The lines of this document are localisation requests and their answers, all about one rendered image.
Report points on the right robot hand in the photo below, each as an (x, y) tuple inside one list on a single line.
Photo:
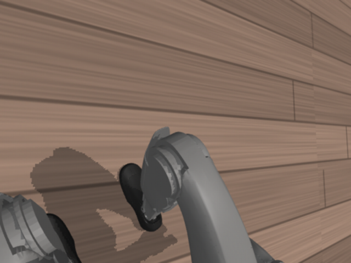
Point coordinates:
[(261, 255)]

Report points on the right robot foot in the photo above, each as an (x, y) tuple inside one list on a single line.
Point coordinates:
[(129, 177)]

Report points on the left robot foot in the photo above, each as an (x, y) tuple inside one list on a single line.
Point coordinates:
[(65, 237)]

